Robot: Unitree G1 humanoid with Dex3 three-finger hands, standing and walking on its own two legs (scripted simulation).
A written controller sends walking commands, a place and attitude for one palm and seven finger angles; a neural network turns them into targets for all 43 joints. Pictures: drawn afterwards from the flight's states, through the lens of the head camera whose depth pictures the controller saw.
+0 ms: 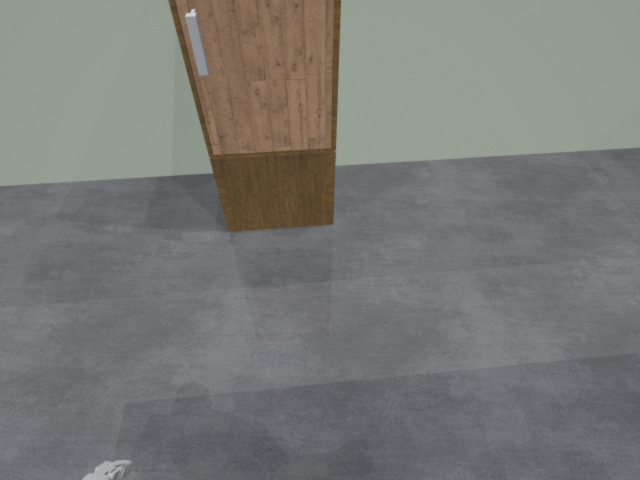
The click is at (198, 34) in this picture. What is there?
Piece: cupboard door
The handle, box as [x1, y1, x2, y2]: [185, 9, 208, 75]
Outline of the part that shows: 192,9 190,13 186,13 185,18 199,75 208,74 208,67 195,9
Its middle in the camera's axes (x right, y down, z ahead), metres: -0.34 -0.54 +1.07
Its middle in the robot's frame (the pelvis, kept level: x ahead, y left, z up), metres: +1.16 +0.40 +0.05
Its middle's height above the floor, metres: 0.82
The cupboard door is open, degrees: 0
